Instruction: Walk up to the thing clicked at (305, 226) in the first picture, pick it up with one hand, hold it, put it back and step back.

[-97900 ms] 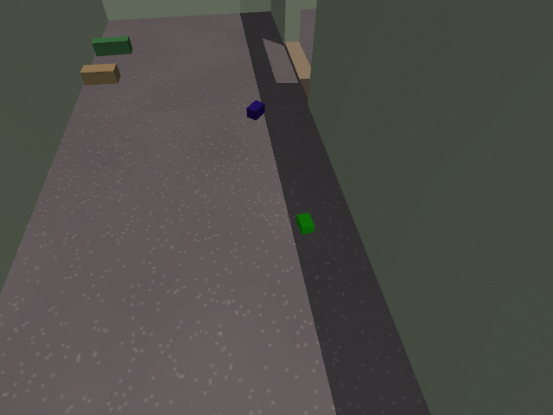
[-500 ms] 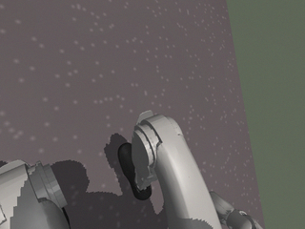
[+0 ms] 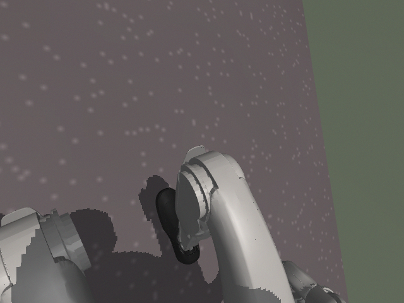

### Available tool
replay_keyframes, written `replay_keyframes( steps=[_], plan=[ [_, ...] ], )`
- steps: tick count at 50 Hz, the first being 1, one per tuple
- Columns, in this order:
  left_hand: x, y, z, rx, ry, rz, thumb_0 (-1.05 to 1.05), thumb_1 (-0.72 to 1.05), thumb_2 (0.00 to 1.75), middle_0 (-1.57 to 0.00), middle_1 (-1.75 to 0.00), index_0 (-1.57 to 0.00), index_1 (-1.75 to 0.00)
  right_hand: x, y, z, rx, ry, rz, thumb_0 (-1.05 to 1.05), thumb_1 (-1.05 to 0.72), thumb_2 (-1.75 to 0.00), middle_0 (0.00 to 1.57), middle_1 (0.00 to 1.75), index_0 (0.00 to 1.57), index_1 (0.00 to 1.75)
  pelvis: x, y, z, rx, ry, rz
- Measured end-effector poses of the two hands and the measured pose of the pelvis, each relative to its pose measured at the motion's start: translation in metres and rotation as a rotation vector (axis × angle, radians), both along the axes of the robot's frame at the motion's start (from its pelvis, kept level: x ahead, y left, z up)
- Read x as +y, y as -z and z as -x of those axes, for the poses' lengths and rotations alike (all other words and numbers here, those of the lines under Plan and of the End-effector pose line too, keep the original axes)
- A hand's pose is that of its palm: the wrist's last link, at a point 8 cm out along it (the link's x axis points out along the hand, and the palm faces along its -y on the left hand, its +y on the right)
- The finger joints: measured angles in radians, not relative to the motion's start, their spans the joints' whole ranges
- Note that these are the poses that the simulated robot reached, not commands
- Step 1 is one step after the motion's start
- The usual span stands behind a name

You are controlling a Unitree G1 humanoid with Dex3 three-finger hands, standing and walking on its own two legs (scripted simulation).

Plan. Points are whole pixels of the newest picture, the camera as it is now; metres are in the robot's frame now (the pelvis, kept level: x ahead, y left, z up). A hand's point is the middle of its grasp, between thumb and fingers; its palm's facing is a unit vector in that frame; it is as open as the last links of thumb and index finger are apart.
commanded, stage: settle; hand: left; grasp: from above
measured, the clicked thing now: out of the picture +0.46 +0.33 -0.27
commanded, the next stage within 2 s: lift in 0.62 s
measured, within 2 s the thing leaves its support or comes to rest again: leaves its support in 0.02 s
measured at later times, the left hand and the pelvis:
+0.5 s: hand out of the picture +0.45 +0.36 -0.17, palm faces -0.50 -0.04 -0.87, open 10.6 cm; pelvis +0.00 +0.00 +0.02, yaw +3 degrees
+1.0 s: hand out of the picture +0.43 +0.35 -0.10, palm faces -0.51 -0.06 -0.86, open 10.5 cm; pelvis -0.01 +0.00 +0.05, yaw +7 degrees
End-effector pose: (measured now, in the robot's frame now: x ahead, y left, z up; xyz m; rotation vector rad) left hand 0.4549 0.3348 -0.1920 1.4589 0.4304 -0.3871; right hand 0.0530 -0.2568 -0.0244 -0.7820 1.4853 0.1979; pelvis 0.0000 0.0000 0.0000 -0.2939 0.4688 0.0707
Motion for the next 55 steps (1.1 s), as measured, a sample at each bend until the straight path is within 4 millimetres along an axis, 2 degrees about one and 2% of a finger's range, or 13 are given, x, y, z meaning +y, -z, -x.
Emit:
replay_keyframes(
  steps=[8,16,26,33,44,50,55],
  plan=[
    [0.009,-0.014,-0.007,-0.037,-0.034,-0.030,0.02,0.03,0.53,-0.55,-0.76,-0.51,-0.68,0.000,-0.002,-0.005,-0.038,0.021,-0.006,0.00,-0.89,-0.89,0.20,0.30,0.21,0.30,0.001,-0.001,-0.001,0.021,-0.003,0.001],
    [0.024,-0.044,-0.011,-0.050,-0.080,-0.067,0.02,0.04,0.51,-0.58,-0.74,-0.52,-0.67,-0.007,-0.001,-0.012,-0.059,0.068,-0.015,0.00,-0.89,-0.89,0.20,0.30,0.21,0.30,0.001,-0.006,-0.003,0.062,-0.017,0.001],
    [0.022,-0.088,-0.003,-0.004,-0.034,-0.051,0.01,0.04,0.50,-0.64,-0.70,-0.53,-0.65,-0.017,0.000,-0.036,-0.093,0.088,-0.011,0.00,-0.89,-0.89,0.20,0.30,0.21,0.30,-0.001,-0.022,0.002,0.102,-0.049,-0.019],
    [0.016,-0.110,0.002,-0.008,-0.002,-0.023,0.01,0.04,0.49,-0.68,-0.67,-0.54,-0.63,-0.021,-0.003,-0.047,-0.125,0.089,0.007,0.00,-0.89,-0.89,0.20,0.30,0.21,0.30,-0.004,-0.030,0.006,0.105,-0.061,-0.033],
    [0.018,-0.136,0.004,-0.045,-0.038,-0.043,0.01,0.04,0.47,-0.69,-0.66,-0.55,-0.63,-0.019,-0.002,-0.033,-0.131,0.158,0.002,0.00,-0.90,-0.90,0.20,0.30,0.21,0.30,-0.004,-0.038,0.010,0.124,-0.068,-0.050],
    [0.018,-0.153,0.016,0.014,-0.058,-0.054,0.00,0.04,0.48,-0.69,-0.66,-0.55,-0.63,-0.012,-0.006,-0.023,-0.107,0.229,-0.028,0.00,-0.90,-0.90,0.20,0.30,0.21,0.30,-0.002,-0.055,0.011,0.153,-0.075,-0.061],
    [0.020,-0.180,0.030,0.045,-0.053,-0.021,0.00,0.03,0.48,-0.70,-0.65,-0.55,-0.63,-0.010,-0.013,-0.024,-0.097,0.265,-0.040,0.00,-0.90,-0.90,0.20,0.30,0.21,0.30,0.000,-0.072,0.009,0.170,-0.083,-0.076]
  ],
)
